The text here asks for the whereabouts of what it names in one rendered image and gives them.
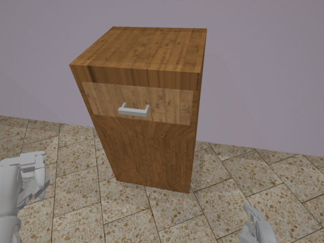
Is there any left robot hand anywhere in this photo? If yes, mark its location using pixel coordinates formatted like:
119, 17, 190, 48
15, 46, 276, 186
0, 151, 50, 217

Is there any left robot forearm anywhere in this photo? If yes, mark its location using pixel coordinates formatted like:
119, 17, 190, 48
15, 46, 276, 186
0, 216, 22, 243

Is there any drawer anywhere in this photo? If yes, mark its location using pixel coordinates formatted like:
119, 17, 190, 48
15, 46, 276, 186
82, 82, 193, 125

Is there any right robot hand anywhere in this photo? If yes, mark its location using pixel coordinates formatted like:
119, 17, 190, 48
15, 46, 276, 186
239, 204, 278, 243

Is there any cabinet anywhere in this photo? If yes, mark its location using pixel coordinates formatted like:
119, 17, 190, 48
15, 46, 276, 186
69, 26, 207, 194

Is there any handle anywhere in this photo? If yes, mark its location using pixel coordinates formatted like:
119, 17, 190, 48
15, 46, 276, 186
118, 102, 150, 117

